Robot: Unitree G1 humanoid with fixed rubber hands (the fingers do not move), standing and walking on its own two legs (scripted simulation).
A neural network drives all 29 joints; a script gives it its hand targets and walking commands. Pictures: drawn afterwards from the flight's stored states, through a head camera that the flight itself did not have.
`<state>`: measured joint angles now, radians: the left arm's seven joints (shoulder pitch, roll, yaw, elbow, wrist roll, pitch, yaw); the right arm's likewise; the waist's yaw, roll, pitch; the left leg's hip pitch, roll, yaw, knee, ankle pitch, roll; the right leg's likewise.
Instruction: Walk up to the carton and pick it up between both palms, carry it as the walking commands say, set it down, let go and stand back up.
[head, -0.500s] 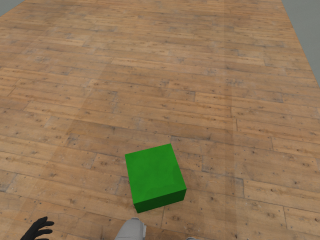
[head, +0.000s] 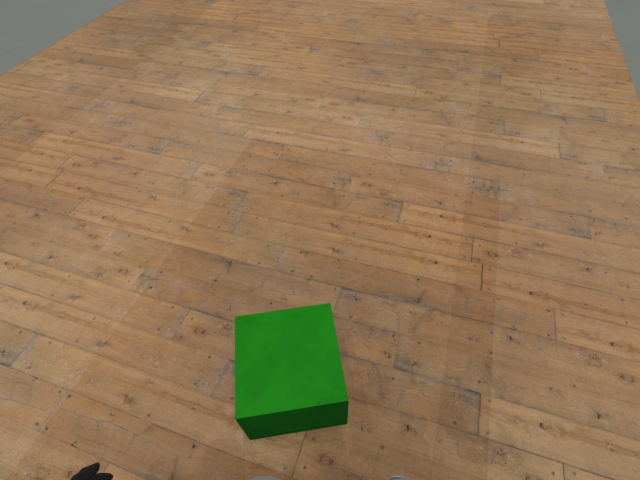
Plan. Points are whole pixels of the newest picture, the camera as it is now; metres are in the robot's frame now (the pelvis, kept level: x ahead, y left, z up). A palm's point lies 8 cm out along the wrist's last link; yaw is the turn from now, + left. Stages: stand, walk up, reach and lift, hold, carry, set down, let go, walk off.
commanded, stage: walk up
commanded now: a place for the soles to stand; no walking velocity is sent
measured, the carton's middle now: (290, 370) +0.51 +0.14 -0.64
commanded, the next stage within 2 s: none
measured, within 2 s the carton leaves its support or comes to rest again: neither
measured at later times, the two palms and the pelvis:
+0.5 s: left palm out of the picture +0.11 +0.37 -0.08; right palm out of the picture +0.10 -0.31 -0.08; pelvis +0.02 +0.04 +0.00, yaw +1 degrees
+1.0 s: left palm out of the picture +0.05 +0.39 -0.08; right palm out of the picture +0.09 -0.30 -0.08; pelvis -0.01 +0.05 +0.00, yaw +4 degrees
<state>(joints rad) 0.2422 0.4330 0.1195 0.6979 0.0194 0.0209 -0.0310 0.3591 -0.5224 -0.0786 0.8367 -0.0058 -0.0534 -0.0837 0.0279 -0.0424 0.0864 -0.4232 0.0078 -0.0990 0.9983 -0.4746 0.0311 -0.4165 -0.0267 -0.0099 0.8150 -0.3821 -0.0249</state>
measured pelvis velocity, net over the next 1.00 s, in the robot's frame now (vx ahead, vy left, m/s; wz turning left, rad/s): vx -0.01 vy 0.05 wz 0.08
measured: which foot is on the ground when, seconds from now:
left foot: up 0.00-0.36, down 0.38-1.00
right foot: down 0.00-0.64, up 0.66-0.92, down 0.94-1.00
